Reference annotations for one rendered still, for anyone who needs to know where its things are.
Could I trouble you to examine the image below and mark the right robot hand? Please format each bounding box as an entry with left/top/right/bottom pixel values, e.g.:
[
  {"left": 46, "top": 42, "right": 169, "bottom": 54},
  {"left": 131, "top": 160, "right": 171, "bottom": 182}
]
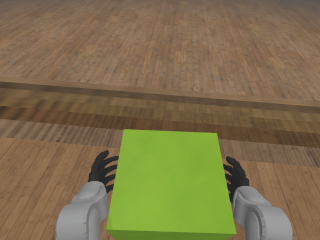
[{"left": 223, "top": 156, "right": 250, "bottom": 204}]

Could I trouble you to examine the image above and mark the right robot forearm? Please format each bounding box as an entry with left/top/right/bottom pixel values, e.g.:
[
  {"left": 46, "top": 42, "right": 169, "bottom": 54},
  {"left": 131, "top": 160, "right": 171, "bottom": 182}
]
[{"left": 232, "top": 186, "right": 293, "bottom": 240}]

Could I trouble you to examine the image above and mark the left robot forearm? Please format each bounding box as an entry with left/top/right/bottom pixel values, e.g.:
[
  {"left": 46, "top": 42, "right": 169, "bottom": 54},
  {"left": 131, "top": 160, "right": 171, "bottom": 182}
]
[{"left": 55, "top": 181, "right": 109, "bottom": 240}]

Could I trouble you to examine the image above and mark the carton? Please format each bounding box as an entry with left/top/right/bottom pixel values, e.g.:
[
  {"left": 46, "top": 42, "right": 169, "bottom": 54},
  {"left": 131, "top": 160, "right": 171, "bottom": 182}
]
[{"left": 106, "top": 129, "right": 237, "bottom": 240}]

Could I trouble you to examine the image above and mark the left robot hand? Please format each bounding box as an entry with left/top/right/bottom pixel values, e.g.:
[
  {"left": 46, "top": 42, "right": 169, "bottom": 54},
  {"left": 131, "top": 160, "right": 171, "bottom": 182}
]
[{"left": 88, "top": 150, "right": 119, "bottom": 193}]

